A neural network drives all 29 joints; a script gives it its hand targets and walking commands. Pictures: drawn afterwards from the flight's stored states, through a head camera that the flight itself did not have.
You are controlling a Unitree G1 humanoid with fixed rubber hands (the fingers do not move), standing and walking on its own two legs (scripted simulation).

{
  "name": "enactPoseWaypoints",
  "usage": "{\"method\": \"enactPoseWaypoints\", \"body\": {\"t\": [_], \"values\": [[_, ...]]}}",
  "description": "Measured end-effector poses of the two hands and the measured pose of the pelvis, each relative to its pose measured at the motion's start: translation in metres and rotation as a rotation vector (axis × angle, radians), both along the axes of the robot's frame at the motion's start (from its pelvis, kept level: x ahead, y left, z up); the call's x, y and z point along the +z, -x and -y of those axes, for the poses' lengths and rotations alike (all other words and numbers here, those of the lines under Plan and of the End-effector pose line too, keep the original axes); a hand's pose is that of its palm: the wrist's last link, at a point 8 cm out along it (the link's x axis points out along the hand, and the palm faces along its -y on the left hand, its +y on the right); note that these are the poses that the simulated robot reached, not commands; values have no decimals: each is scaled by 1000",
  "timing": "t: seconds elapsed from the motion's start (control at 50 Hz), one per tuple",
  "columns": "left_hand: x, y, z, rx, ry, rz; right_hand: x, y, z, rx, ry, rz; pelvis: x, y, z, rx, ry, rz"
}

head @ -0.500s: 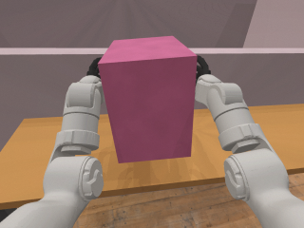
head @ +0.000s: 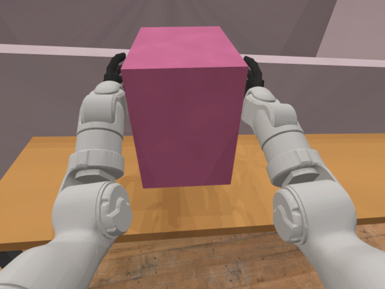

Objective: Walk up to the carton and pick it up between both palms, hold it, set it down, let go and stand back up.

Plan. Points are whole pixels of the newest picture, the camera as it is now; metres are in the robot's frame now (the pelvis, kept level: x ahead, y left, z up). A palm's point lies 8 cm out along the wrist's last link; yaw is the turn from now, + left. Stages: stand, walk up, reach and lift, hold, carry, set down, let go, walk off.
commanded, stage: set down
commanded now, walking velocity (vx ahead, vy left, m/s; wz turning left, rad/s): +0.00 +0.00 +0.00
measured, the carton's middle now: (183, 102) +0.42 +0.03 +0.26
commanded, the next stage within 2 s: none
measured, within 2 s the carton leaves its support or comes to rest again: neither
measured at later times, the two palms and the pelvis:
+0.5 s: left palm (123, 119) +0.42 +0.16 +0.21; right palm (243, 123) +0.42 -0.11 +0.21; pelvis +0.01 +0.00 +0.00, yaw +0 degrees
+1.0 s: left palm (127, 127) +0.42 +0.16 +0.19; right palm (243, 127) +0.43 -0.11 +0.20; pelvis +0.02 -0.01 +0.00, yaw -1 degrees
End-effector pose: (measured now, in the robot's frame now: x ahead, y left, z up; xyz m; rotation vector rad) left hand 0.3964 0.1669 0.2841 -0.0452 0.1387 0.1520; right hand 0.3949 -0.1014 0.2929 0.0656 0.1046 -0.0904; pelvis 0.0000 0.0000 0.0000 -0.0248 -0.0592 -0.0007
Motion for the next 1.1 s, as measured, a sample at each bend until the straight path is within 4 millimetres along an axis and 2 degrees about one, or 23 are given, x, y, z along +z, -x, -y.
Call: {"method": "enactPoseWaypoints", "body": {"t": [0.08, 0.16, 0.28, 0.36, 0.74, 1.1], "values": [[-10, -8, -5, -2, -17, 11, -13, -8, -4, 3, -2, 12, 0, -4, 1, 9, -1, 19], [-28, -14, -6, -2, -48, 7, -34, -14, -5, 6, 6, 11, 0, -8, 1, 15, 0, 37], [-58, -17, -2, 8, -71, -30, -70, -19, -2, 14, 23, -19, -1, -12, 0, 16, 3, 37], [-70, -17, 2, 24, -69, -48, -83, -22, 2, 25, 30, -34, -1, -13, 0, 10, 5, 17], [-75, -26, 10, 35, -21, -44, -74, -35, 9, 33, 18, -33, 1, -20, 8, -8, -6, -26], [-101, -24, 8, 42, -20, -79, -102, -33, 6, 36, 27, -55, 0, -15, 3, -21, -6, -31]]}}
